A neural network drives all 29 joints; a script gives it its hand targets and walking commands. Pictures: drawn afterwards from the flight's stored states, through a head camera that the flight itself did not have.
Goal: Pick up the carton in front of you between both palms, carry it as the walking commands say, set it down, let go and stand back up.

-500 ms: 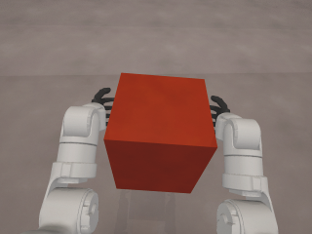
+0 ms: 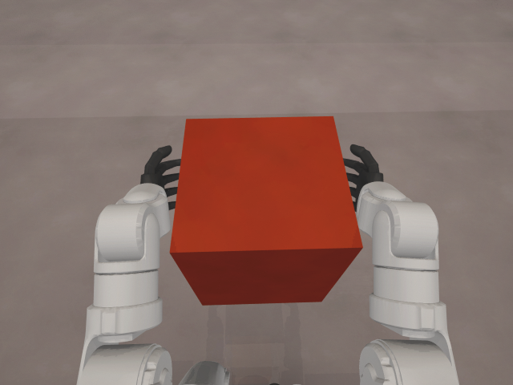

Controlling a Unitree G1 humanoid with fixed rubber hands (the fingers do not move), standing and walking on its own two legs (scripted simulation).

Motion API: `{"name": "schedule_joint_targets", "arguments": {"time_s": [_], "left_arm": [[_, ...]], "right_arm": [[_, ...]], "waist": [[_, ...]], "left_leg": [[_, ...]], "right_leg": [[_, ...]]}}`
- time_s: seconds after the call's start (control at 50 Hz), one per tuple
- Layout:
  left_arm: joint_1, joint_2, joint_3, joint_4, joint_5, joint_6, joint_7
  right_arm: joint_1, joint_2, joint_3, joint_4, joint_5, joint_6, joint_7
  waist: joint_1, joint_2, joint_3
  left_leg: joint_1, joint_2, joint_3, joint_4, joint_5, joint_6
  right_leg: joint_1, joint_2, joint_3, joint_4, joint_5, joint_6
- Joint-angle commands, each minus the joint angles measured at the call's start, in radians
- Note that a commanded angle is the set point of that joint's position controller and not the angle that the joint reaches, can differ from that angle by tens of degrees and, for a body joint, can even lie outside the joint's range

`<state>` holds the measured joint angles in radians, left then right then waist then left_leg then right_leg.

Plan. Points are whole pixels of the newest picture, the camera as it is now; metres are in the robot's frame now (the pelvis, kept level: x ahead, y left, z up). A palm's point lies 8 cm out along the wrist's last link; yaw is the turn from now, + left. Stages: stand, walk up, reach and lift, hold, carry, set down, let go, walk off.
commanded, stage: carry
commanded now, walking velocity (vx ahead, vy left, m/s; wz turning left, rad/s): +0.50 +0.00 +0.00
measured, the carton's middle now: (261, 220) +0.36 +0.02 +0.03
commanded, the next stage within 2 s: none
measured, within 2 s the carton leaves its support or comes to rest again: neither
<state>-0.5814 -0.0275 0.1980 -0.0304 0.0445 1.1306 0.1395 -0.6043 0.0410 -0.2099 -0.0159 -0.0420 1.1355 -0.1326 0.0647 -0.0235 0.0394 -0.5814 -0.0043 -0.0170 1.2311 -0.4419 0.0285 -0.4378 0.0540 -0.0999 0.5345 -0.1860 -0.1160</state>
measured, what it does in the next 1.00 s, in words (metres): walks ahead: left foot, then right foot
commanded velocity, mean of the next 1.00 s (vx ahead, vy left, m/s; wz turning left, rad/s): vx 0.50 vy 0.00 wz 0.00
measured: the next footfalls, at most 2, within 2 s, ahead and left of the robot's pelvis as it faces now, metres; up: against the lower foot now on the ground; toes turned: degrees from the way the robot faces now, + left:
left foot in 0.24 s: +0.28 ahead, +0.16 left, +0.00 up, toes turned +7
right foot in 0.70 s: +0.57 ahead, -0.04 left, +0.00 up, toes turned -12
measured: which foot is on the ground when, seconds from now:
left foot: up 0.00-0.22, down 0.24-0.72, up 0.74-1.00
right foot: down 0.00-0.24, up 0.26-0.68, down 0.70-1.00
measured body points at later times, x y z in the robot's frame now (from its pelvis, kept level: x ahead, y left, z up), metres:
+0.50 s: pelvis +0.28 +0.08 +0.02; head +0.30 +0.10 +0.47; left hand +0.61 +0.22 +0.10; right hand +0.58 -0.09 +0.10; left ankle +0.24 +0.16 -0.73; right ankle +0.33 -0.07 -0.67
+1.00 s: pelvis +0.58 +0.04 +0.02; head +0.56 +0.03 +0.47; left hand +0.85 +0.20 +0.10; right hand +0.86 -0.11 +0.10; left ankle +0.69 +0.20 -0.68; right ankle +0.53 -0.03 -0.73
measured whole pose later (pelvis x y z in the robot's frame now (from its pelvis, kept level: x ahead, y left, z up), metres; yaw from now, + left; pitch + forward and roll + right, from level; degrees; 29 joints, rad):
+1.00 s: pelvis +0.58 +0.04 +0.02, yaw +0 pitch +4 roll +1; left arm -0.12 -0.13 0.10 -0.30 0.10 1.18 0.09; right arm -0.12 0.13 -0.09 -0.32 -0.12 1.20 -0.08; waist 0.02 0.01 -0.15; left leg -0.59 0.12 0.10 0.71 -0.16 -0.02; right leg -0.11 -0.02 -0.21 0.26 -0.22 -0.05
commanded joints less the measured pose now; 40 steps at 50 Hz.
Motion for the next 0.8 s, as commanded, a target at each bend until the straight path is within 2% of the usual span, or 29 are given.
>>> {"name": "schedule_joint_targets", "arguments": {"time_s": [0.0,0.02,0.06,0.1,0.14,0.18,0.2,0.22,0.24,0.26,0.28,0.3,0.32,0.34,0.36,0.4,0.46,0.52,0.58,0.62,0.64,0.66,0.68,0.7,0.72,0.74,0.76,0.78], "left_arm": [[-0.754,-1.033,-0.76,-0.089,-0.497,0.019,-0.277],[-0.757,-1.041,-0.751,-0.059,-0.499,0.021,-0.285],[-0.757,-1.051,-0.728,0.0,-0.497,0.024,-0.294],[-0.746,-1.057,-0.697,0.059,-0.485,0.026,-0.298],[-0.714,-1.063,-0.663,0.106,-0.462,0.03,-0.298],[-0.679,-1.068,-0.636,0.131,-0.436,0.037,-0.295],[-0.657,-1.071,-0.625,0.14,-0.418,0.042,-0.291],[-0.642,-1.062,-0.609,0.15,-0.402,0.048,-0.288],[-0.616,-1.068,-0.595,0.161,-0.392,0.059,-0.288],[-0.647,-1.085,-0.602,0.139,-0.394,0.068,-0.289],[-0.665,-1.109,-0.612,0.113,-0.399,0.07,-0.289],[-0.662,-1.132,-0.625,0.09,-0.405,0.072,-0.289],[-0.633,-1.154,-0.634,0.066,-0.403,0.072,-0.286],[-0.605,-1.166,-0.639,0.032,-0.399,0.071,-0.28],[-0.567,-1.18,-0.65,-0.009,-0.387,0.069,-0.274],[-0.488,-1.176,-0.675,-0.103,-0.36,0.064,-0.257],[-0.357,-1.135,-0.723,-0.216,-0.316,0.057,-0.237],[-0.209,-1.084,-0.762,-0.256,-0.281,0.057,-0.24],[-0.101,-1.067,-0.788,-0.276,-0.274,0.062,-0.264],[-0.06,-1.066,-0.788,-0.291,-0.296,0.066,-0.284],[-0.047,-1.058,-0.79,-0.3,-0.306,0.066,-0.291],[-0.049,-1.051,-0.792,-0.309,-0.313,0.067,-0.297],[-0.034,-1.042,-0.791,-0.311,-0.317,0.069,-0.303],[-0.033,-1.006,-0.78,-0.303,-0.315,0.07,-0.308],[-0.015,-1.018,-0.779,-0.28,-0.318,0.066,-0.31],[-0.02,-1.032,-0.78,-0.292,-0.326,0.064,-0.313],[-0.022,-1.051,-0.782,-0.292,-0.332,0.061,-0.315],[-0.04,-1.065,-0.792,-0.304,-0.338,0.058,-0.318]], "right_arm": [[-0.546,0.921,0.633,-0.021,0.281,0.01,0.197],[-0.552,0.92,0.629,-0.006,0.27,0.012,0.195],[-0.58,0.928,0.629,0.013,0.268,0.014,0.192],[-0.602,0.938,0.629,0.036,0.273,0.018,0.193],[-0.618,0.957,0.63,0.054,0.291,0.027,0.201],[-0.62,0.987,0.627,0.072,0.316,0.037,0.214],[-0.613,1.0,0.626,0.086,0.328,0.043,0.223],[-0.593,1.01,0.618,0.104,0.334,0.049,0.232],[-0.576,0.991,0.599,0.121,0.326,0.052,0.239],[-0.59,1.005,0.596,0.112,0.326,0.05,0.243],[-0.599,1.039,0.607,0.075,0.345,0.052,0.251],[-0.611,1.077,0.623,0.031,0.36,0.054,0.258],[-0.622,1.104,0.639,-0.019,0.374,0.057,0.263],[-0.626,1.123,0.655,-0.073,0.386,0.059,0.267],[-0.608,1.133,0.665,-0.121,0.397,0.061,0.271],[-0.543,1.132,0.692,-0.208,0.409,0.065,0.277],[-0.388,1.095,0.734,-0.285,0.391,0.071,0.287],[-0.205,1.048,0.761,-0.289,0.351,0.069,0.301],[-0.058,1.052,0.779,-0.266,0.327,0.065,0.316],[-0.03,1.04,0.777,-0.304,0.325,0.061,0.322],[-0.033,1.031,0.783,-0.323,0.329,0.061,0.322],[-0.028,1.017,0.791,-0.341,0.332,0.062,0.32],[-0.045,0.996,0.799,-0.358,0.335,0.064,0.318],[-0.055,0.991,0.81,-0.374,0.337,0.074,0.316],[-0.062,0.974,0.814,-0.381,0.335,0.078,0.315],[-0.065,0.988,0.819,-0.37,0.336,0.075,0.314],[-0.068,1.006,0.822,-0.367,0.34,0.069,0.315],[-0.061,1.022,0.827,-0.357,0.342,0.063,0.315]], "waist": [[-0.027,-0.05,-0.538],[-0.023,-0.062,-0.52],[-0.02,-0.098,-0.493],[-0.022,-0.138,-0.467],[-0.018,-0.152,-0.439],[-0.042,-0.124,-0.438],[-0.054,-0.081,-0.467],[-0.071,-0.019,-0.506],[-0.079,0.191,-0.536],[-0.085,0.324,-0.514],[-0.087,0.255,-0.477],[-0.086,0.166,-0.444],[-0.08,0.105,-0.435],[-0.08,0.105,-0.431],[-0.082,0.125,-0.448],[-0.084,0.167,-0.471],[-0.089,0.172,-0.464],[-0.094,0.185,-0.423],[-0.096,0.204,-0.353],[-0.09,0.208,-0.356],[-0.076,0.199,-0.377],[-0.066,0.165,-0.416],[-0.045,0.111,-0.47],[-0.04,-0.119,-0.559],[-0.041,-0.249,-0.534],[-0.043,-0.188,-0.49],[-0.043,-0.101,-0.466],[-0.051,-0.017,-0.424]], "left_leg": [[-0.067,0.03,0.039,-0.245,0.012,-0.024],[-0.039,0.028,0.058,-0.33,0.044,-0.032],[0.032,0.019,0.095,-0.474,0.166,-0.035],[0.083,0.008,0.122,-0.6,0.268,-0.034],[0.131,-0.004,0.144,-0.705,0.314,-0.034],[0.277,-0.011,0.19,-0.843,0.358,-0.033],[0.438,0.006,0.188,-0.859,0.34,-0.023],[0.618,0.105,0.067,-0.854,0.266,0.011],[0.766,0.333,-0.308,-0.909,0.219,0.103],[0.867,0.429,-0.497,-0.94,0.228,0.201],[0.828,0.421,-0.485,-0.944,0.232,0.208],[0.774,0.394,-0.41,-0.945,0.295,0.19],[0.733,0.372,-0.33,-0.962,0.335,0.159],[0.7,0.353,-0.254,-0.98,0.399,0.133],[0.692,0.33,-0.186,-0.991,0.456,0.114],[0.727,0.3,-0.105,-0.99,0.56,0.107],[0.78,0.264,-0.027,-0.977,0.672,0.1],[0.808,0.245,0.024,-0.961,0.783,0.098],[0.787,0.236,0.077,-0.948,0.858,0.087],[0.76,0.23,0.123,-0.879,0.985,0.062],[0.719,0.218,0.163,-0.791,1.017,0.042],[0.617,0.193,0.207,-0.665,0.962,0.013],[0.444,0.174,0.207,-0.505,0.713,-0.014],[0.157,0.08,0.182,-0.192,0.361,-0.051],[-0.065,-0.01,0.104,-0.015,-0.044,-0.05],[-0.13,0.051,0.028,0.073,-0.043,-0.018],[-0.127,0.09,0.008,0.062,-0.004,-0.003],[-0.102,0.129,0.0,-0.009,0.062,-0.001]], "right_leg": [[0.474,-0.291,0.359,-0.179,0.335,-0.112],[0.449,-0.28,0.32,-0.191,0.362,-0.109],[0.415,-0.263,0.249,-0.202,0.393,-0.076],[0.411,-0.245,0.189,-0.204,0.38,-0.041],[0.412,-0.246,0.157,-0.194,0.336,-0.027],[0.377,-0.233,0.104,-0.112,0.272,0.003],[0.304,-0.214,0.065,-0.018,0.263,0.03],[0.171,-0.185,0.028,0.127,0.162,0.07],[-0.056,-0.108,-0.009,0.358,-0.092,0.117],[-0.277,-0.043,0.042,0.487,-0.338,0.119],[-0.334,-0.09,0.092,0.569,-0.352,0.104],[-0.343,-0.117,0.098,0.584,-0.308,0.106],[-0.322,-0.147,0.102,0.553,-0.245,0.114],[-0.287,-0.161,0.096,0.494,-0.205,0.124],[-0.252,-0.152,0.076,0.447,-0.17,0.134],[-0.236,-0.129,0.036,0.374,-0.126,0.148],[-0.251,-0.115,-0.005,0.245,-0.035,0.15],[-0.242,-0.1,-0.043,0.117,0.033,0.136],[-0.183,-0.077,-0.087,-0.007,0.102,0.113],[-0.044,-0.051,-0.127,-0.082,0.148,0.09],[0.083,-0.023,-0.165,-0.117,0.158,0.082],[0.272,-0.006,-0.184,-0.131,0.126,0.074],[0.493,-0.108,-0.058,-0.13,0.067,0.054],[0.722,-0.408,0.413,-0.169,-0.06,-0.066],[0.774,-0.493,0.642,-0.283,-0.032,-0.155],[0.716,-0.482,0.558,-0.278,0.032,-0.153],[0.637,-0.451,0.467,-0.271,0.099,-0.127],[0.544,-0.426,0.38,-0.292,0.102,-0.087]]}}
